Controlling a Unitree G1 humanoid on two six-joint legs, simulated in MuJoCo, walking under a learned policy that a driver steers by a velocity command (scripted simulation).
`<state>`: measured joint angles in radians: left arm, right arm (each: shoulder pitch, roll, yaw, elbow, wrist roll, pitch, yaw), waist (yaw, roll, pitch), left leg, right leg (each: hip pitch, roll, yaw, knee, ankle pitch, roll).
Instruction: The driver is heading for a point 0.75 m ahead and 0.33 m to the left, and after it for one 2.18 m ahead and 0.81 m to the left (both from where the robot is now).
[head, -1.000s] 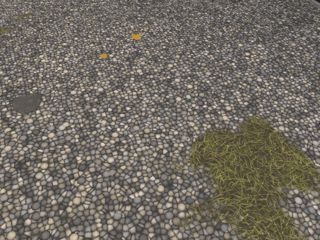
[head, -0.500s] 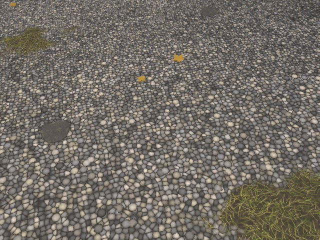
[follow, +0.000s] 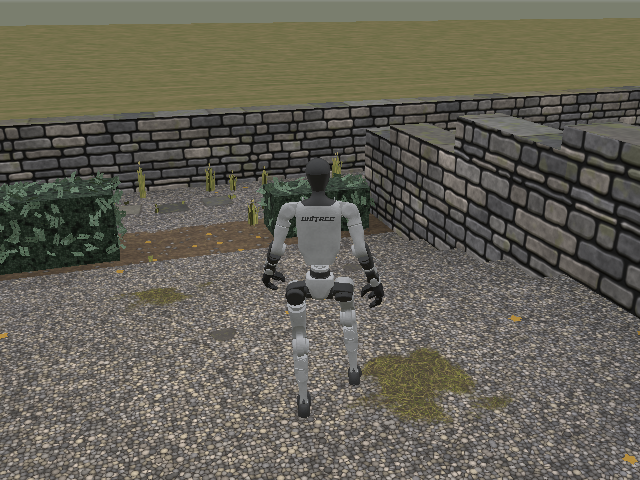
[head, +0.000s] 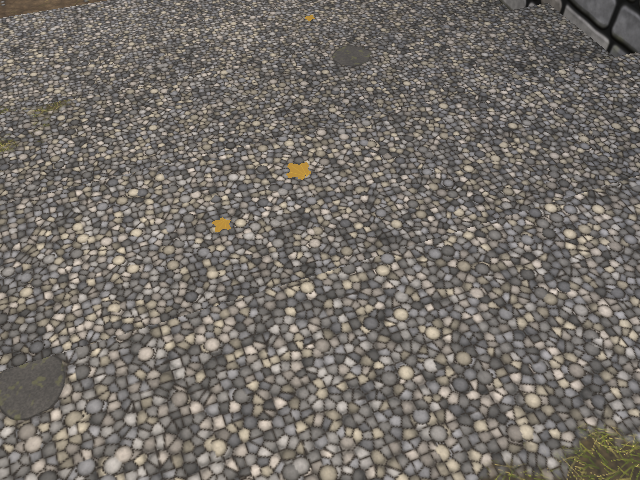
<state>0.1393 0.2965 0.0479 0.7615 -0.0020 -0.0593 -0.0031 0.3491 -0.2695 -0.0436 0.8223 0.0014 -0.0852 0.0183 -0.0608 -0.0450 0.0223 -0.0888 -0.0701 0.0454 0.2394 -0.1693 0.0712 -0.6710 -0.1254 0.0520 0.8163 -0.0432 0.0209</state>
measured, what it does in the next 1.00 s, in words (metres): walks ahead, turning left: right foot, then left foot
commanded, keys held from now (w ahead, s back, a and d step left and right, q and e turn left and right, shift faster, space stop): w+q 1.00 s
